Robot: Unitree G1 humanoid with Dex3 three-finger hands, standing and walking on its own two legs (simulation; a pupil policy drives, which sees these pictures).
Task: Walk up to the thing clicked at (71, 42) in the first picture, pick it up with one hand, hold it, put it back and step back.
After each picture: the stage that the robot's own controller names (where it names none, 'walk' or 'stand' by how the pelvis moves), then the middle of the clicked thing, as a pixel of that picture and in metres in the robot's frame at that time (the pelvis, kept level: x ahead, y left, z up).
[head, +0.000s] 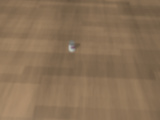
stand; (71, 46) +1.32 +0.12 -0.72
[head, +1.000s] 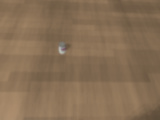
walk; (62, 47) +1.18 +0.14 -0.71
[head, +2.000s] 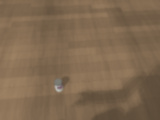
walk; (58, 85) +0.72 +0.19 -0.69
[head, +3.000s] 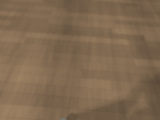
walk; out of the picture +0.43 +0.13 -0.69
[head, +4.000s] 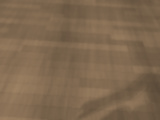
stand; out of the picture +0.35 +0.14 -0.72
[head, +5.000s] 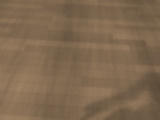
stand; out of the picture +0.36 +0.14 -0.73
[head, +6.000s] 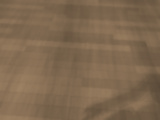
stand; out of the picture +0.36 +0.14 -0.73
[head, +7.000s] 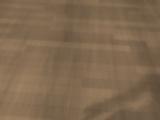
stand; out of the picture +0.35 +0.14 -0.73
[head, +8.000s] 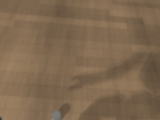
go down; (56, 116) +0.38 +0.14 -0.69
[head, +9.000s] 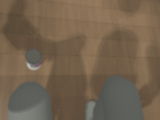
go down; (33, 59) +0.46 +0.15 -0.30
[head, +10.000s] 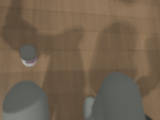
close in; (28, 55) +0.46 +0.15 -0.29
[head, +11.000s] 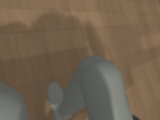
close in; out of the picture +0.46 +0.20 -0.24
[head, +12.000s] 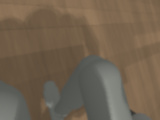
close; out of the picture +0.45 +0.21 -0.24
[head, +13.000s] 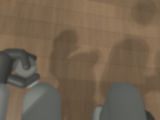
lift; (27, 72) +0.35 +0.20 -0.10
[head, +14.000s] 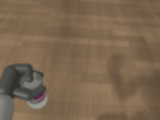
hold; (34, 91) +0.32 +0.17 +0.04
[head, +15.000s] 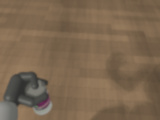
hold; (39, 98) +0.31 +0.16 -0.02
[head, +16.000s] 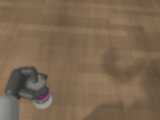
crouch; (39, 92) +0.33 +0.16 -0.03
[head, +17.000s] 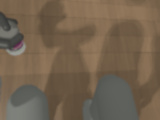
lower; (11, 39) +0.48 +0.18 -0.11
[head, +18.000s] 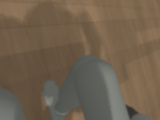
lower; out of the picture +0.46 +0.24 -0.25
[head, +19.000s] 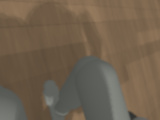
lower; out of the picture +0.46 +0.24 -0.25
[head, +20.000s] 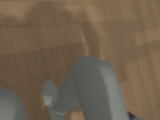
lower; out of the picture +0.47 +0.24 -0.25
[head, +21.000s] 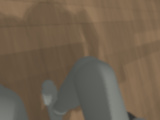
lower; out of the picture +0.47 +0.23 -0.25
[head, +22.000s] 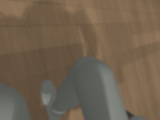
open; out of the picture +0.46 +0.21 -0.26
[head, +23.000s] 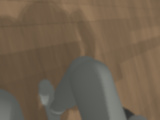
withdraw; out of the picture +0.46 +0.21 -0.26
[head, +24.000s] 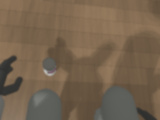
walk; (49, 66) +0.47 +0.14 -0.37
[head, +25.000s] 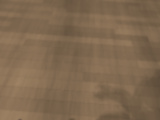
stand; out of the picture +0.38 +0.12 -0.66
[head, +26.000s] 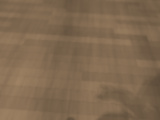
stand; out of the picture +0.39 +0.14 -0.67
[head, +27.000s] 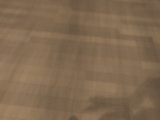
stand; out of the picture +0.39 +0.12 -0.69
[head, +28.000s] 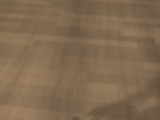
walk; out of the picture +0.40 +0.13 -0.72
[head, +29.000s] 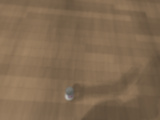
walk; (69, 93) +0.56 +0.07 -0.70
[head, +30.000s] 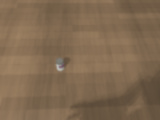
walk; (60, 64) +0.84 +0.22 -0.69
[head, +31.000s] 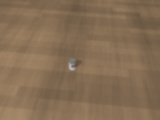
stand; (72, 64) +1.05 +0.13 -0.70
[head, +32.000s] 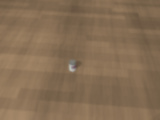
stand; (72, 65) +1.04 +0.12 -0.72
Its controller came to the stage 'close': yes
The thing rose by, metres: 0.71
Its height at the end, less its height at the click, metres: +0.00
